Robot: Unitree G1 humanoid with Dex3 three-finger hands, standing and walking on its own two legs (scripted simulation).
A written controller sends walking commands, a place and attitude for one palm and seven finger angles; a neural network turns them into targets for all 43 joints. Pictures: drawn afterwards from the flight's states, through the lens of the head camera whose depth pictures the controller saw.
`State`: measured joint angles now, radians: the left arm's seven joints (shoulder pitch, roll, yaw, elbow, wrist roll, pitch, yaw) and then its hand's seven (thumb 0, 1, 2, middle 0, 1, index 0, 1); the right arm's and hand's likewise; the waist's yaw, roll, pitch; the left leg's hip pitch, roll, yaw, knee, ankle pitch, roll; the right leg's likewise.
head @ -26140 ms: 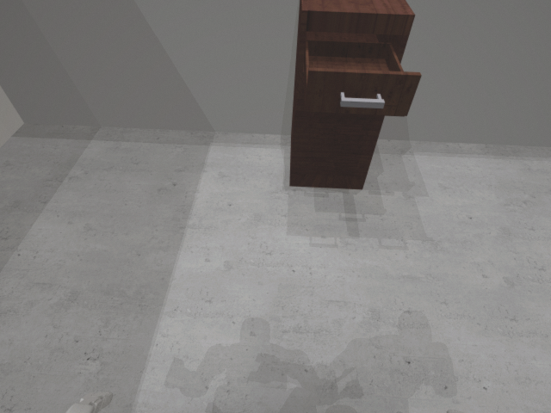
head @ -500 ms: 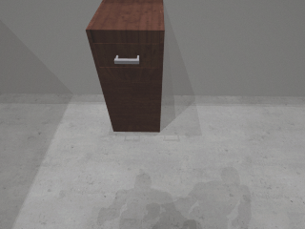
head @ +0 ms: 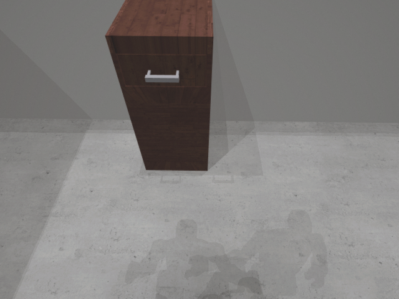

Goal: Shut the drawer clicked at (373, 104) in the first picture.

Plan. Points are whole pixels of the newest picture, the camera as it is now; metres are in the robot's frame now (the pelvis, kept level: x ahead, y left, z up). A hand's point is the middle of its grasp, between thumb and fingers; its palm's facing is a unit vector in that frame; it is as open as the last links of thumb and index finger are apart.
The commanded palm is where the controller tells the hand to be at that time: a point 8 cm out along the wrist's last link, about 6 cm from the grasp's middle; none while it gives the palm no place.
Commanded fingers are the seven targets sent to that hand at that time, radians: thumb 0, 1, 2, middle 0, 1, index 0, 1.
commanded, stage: look to check the result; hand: left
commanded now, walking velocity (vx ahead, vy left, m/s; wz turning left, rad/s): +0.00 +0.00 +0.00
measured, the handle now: (162, 75) +0.89 +0.20 -0.08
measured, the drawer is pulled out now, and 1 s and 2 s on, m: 0.00 0.00 0.00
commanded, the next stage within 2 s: stand and wait in 0.28 s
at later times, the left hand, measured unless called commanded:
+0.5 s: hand out of the picture +0.10 +0.24 -0.16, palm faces -0.03 -0.94 -0.33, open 7.3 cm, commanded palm none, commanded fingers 0.00 0.90 0.90 -0.20 -0.30 -0.20 -0.30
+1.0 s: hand out of the picture +0.10 +0.24 -0.16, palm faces -0.03 -0.94 -0.33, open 7.4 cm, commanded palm none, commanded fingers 0.00 0.90 0.90 -0.20 -0.30 -0.20 -0.30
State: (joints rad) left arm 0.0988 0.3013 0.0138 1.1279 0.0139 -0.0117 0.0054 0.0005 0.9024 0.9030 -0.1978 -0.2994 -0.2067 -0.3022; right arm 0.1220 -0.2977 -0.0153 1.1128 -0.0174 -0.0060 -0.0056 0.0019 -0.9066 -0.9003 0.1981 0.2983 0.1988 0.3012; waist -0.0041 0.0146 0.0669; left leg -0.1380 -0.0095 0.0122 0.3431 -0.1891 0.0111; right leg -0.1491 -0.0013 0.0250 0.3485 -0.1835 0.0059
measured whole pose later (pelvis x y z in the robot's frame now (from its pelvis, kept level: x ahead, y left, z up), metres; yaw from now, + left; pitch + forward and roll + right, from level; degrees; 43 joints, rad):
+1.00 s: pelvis +0.02 +0.00 +0.00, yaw +0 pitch -1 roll +0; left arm 0.09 0.33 0.01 1.13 0.01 -0.02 0.00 0.00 0.90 0.90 -0.20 -0.30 -0.21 -0.30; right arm 0.12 -0.33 -0.01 1.12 -0.02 -0.01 -0.01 0.00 -0.91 -0.90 0.20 0.30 0.20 0.30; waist -0.01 0.00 0.05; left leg -0.08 0.00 0.02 0.30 -0.19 0.00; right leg -0.10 0.01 0.03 0.30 -0.19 0.00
